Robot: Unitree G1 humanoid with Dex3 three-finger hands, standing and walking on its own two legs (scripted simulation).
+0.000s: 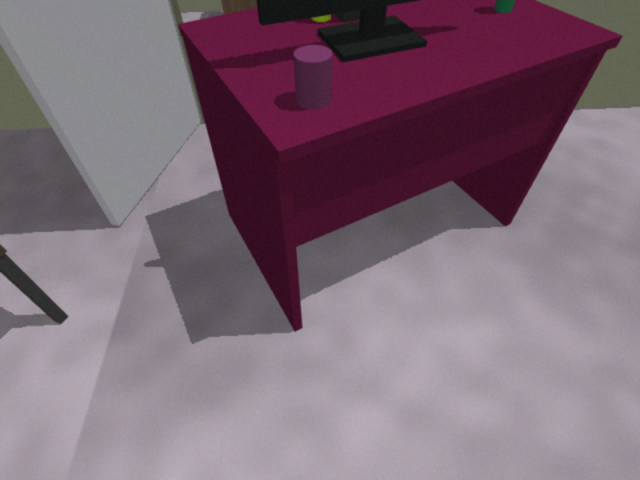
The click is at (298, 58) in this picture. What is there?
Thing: mug
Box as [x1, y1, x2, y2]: [294, 45, 332, 109]
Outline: 302,46 294,51 296,101 300,106 305,108 321,108 326,106 331,99 332,53 327,47 320,45
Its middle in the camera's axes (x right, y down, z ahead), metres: +0.00 -0.36 +0.84
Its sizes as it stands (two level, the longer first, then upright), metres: 0.113 0.079 0.103
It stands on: a support 0.79 m high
